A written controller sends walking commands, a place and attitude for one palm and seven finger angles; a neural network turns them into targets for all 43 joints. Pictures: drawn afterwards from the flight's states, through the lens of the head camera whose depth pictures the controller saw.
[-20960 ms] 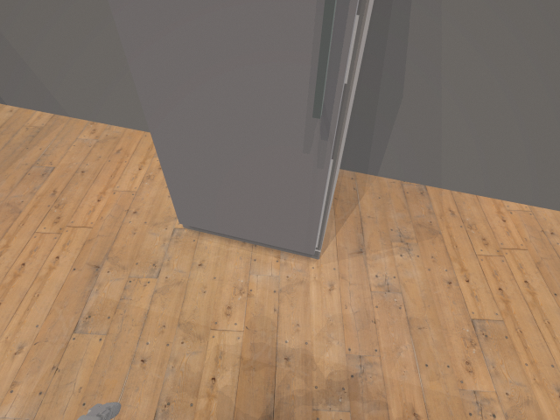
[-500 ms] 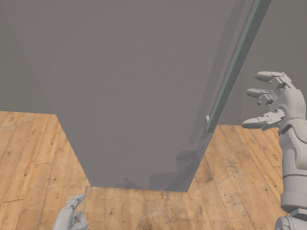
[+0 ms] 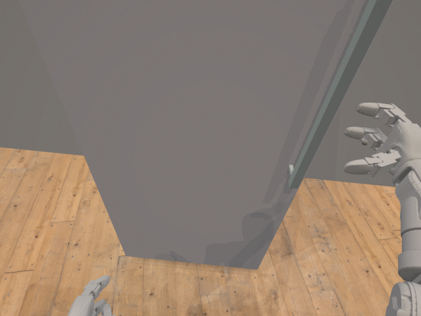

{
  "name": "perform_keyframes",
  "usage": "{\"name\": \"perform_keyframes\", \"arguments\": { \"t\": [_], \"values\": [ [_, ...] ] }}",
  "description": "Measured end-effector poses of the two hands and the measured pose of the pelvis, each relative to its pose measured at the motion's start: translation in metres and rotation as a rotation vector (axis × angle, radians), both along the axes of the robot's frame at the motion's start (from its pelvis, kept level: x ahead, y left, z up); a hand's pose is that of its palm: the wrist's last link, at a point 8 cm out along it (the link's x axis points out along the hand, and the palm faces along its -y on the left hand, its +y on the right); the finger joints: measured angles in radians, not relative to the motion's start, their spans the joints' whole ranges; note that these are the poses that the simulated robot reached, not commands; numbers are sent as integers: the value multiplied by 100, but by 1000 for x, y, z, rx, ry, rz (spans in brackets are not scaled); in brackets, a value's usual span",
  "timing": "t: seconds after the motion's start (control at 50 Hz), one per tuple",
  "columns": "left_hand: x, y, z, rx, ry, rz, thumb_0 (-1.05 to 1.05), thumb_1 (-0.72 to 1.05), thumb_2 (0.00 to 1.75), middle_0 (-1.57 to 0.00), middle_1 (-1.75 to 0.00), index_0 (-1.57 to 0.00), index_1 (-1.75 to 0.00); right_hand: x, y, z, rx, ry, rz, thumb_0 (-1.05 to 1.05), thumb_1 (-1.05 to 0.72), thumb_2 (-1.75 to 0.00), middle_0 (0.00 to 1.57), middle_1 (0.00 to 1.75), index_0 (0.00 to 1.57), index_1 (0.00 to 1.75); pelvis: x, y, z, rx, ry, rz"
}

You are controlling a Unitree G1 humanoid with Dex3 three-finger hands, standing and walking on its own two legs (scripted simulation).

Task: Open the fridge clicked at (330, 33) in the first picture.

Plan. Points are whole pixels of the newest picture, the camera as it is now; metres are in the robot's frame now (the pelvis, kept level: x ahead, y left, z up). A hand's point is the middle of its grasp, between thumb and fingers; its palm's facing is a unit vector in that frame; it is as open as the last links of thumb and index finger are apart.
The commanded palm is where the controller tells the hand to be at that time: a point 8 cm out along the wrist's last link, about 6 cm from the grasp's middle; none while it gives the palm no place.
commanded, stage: move the hooked fingers beside the handle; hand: right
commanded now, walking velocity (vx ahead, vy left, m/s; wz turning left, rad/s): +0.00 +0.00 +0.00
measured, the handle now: (330, 93) +0.46 -0.17 +0.24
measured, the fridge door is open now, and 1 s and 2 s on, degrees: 0 0 0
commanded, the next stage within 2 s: feel for the door with the fingertips in 1.42 s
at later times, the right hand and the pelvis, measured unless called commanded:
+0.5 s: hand (361, 153) +0.38 -0.23 +0.18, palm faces +0.07 +1.00 -0.01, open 14.0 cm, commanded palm +0.35 -0.27 +0.19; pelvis +0.01 -0.01 +0.00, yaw +0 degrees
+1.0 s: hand (365, 137) +0.39 -0.23 +0.20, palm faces +0.08 +1.00 -0.03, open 13.9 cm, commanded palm +0.36 -0.27 +0.18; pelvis +0.00 +0.00 +0.00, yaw +0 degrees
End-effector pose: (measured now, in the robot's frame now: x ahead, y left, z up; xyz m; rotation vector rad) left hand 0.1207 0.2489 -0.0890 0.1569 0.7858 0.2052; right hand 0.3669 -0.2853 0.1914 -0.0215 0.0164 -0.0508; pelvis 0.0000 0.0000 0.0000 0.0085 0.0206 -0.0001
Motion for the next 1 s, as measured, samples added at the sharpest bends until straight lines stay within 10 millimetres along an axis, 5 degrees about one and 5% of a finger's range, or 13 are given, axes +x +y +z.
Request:
{"name": "perform_keyframes", "arguments": {
  "t": [0.1,0.22,0.28,0.44,0.6,0.78,0.9,1.0],
  "values": [
    [4,0,0,11,7,-6,2,90,90,-20,-30,-20,-30,-5,-3,-28,13,67,-15,-1,50,-30,30,120,30,120,-1,-1,-1,0,11,0],
    [14,-6,6,30,-14,-36,2,90,90,-20,-30,-20,-30,-8,7,10,-11,-172,1,-1,50,-30,30,120,30,120,3,-2,0,4,-6,-7],
    [21,-10,7,11,-34,-34,2,90,90,-20,-30,-20,-30,-1,7,19,-2,-148,22,-1,50,-30,30,120,30,120,6,-4,0,4,-5,-7],
    [26,-16,6,-17,-39,-31,1,90,90,-20,-30,-20,-30,-5,4,-28,14,61,0,-1,50,-30,30,120,30,120,5,-7,0,-1,10,5],
    [29,-21,10,6,-42,-61,2,90,90,-20,-30,-20,-30,-17,-2,16,-11,-175,-19,-1,50,-30,30,120,30,120,7,-6,0,6,-16,-7],
    [25,-19,4,-5,-31,-45,1,90,90,-20,-30,-20,-30,-5,15,-24,7,54,38,-1,50,-30,30,120,30,120,0,-10,0,2,4,-9],
    [20,-20,8,1,-32,-40,2,90,90,-20,-30,-20,-30,-8,20,9,10,-163,5,-1,50,-30,30,120,30,120,3,-6,1,1,-13,4],
    [15,-17,6,-15,-22,-27,2,90,90,-20,-30,-20,-30,1,3,8,-12,-34,-26,-1,50,-30,31,120,30,120,2,-4,1,2,-10,1]
  ]
}}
